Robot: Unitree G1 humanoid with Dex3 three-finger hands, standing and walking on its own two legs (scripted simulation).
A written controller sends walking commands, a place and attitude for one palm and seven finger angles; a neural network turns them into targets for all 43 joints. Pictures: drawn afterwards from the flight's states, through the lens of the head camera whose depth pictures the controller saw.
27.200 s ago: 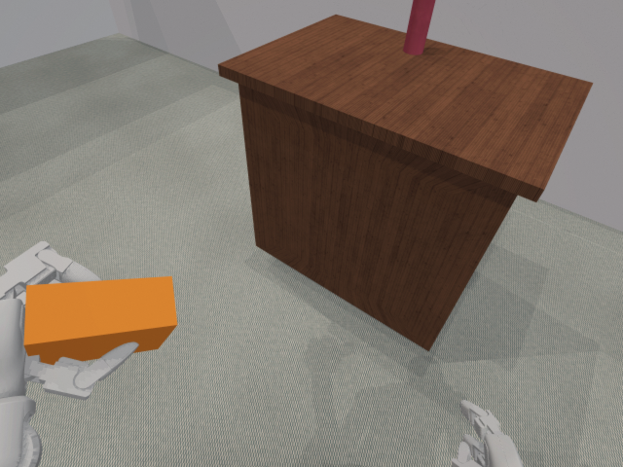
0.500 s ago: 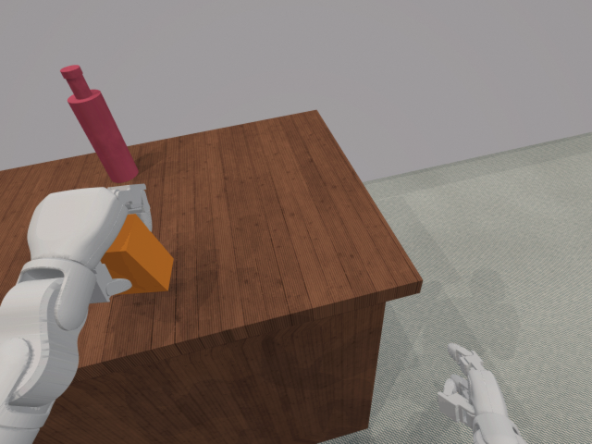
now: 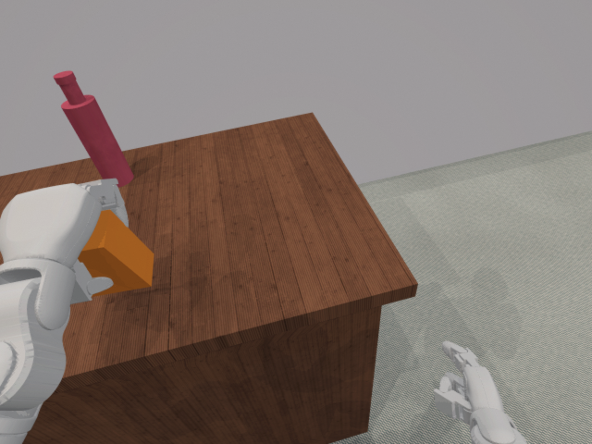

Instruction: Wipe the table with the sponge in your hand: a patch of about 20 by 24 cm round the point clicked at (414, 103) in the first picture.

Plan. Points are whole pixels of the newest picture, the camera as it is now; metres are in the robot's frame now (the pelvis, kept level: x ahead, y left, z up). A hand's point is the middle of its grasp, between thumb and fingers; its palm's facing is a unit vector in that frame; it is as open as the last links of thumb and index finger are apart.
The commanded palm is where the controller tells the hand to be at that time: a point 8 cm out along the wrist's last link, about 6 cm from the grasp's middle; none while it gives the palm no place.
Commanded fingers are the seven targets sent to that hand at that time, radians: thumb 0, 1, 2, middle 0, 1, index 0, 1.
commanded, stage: move the sponge above the wiping area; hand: left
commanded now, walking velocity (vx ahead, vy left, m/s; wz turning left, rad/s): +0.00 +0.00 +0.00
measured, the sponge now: (100, 264) +0.24 +0.30 +0.16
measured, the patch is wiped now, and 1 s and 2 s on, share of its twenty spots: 0.05 0.05 0.05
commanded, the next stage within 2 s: lower the sponge onto the table in 1.32 s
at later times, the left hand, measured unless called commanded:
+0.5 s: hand (80, 236) +0.24 +0.30 +0.21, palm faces +0.24 +0.01 -0.97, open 9.3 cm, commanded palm +0.19 +0.29 +0.25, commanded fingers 0.00 0.10 1.30 -1.20 -1.60 -1.20 -1.60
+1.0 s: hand (66, 247) +0.23 +0.31 +0.20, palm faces +0.22 -0.03 -0.97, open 9.3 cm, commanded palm +0.18 +0.29 +0.26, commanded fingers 0.00 0.10 1.30 -1.20 -1.60 -1.20 -1.60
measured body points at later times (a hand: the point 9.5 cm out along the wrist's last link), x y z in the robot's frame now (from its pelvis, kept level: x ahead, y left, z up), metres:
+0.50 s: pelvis -0.01 -0.01 +0.00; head -0.02 -0.06 +0.44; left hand +0.22 +0.30 +0.26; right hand +0.24 -0.20 -0.09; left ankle +0.00 +0.12 -0.74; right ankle +0.01 -0.08 -0.74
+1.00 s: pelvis -0.01 -0.01 +0.00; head -0.03 -0.06 +0.44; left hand +0.21 +0.31 +0.25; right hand +0.25 -0.20 -0.08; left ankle +0.00 +0.12 -0.74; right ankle +0.01 -0.08 -0.74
